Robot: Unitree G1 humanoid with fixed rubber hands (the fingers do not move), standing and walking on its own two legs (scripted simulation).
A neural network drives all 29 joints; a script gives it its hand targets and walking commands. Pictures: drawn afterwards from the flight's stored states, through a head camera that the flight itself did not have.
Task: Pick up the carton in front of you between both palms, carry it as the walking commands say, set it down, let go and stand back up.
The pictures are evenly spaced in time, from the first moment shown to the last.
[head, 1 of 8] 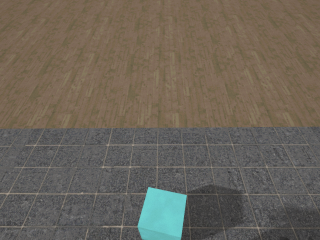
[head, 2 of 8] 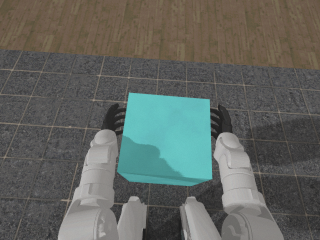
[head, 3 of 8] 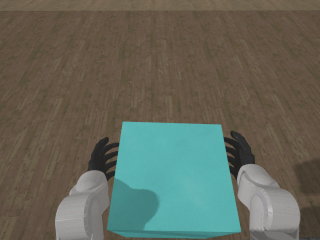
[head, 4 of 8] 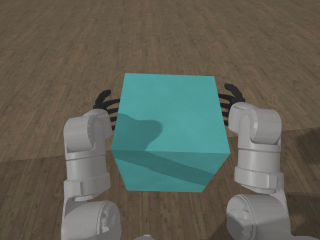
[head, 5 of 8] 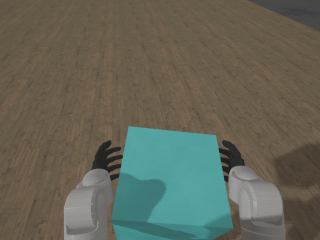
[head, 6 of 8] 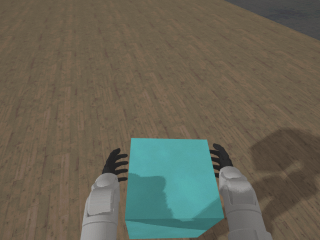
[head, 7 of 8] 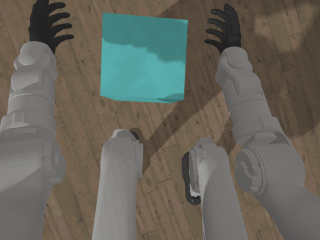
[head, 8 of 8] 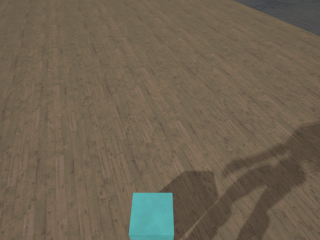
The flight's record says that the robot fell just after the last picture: no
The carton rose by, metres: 1.00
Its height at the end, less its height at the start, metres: +0.28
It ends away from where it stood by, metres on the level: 6.97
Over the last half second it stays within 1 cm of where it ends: yes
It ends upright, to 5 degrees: yes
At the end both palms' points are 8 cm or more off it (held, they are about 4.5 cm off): yes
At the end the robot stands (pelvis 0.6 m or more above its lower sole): yes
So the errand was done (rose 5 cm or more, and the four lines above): yes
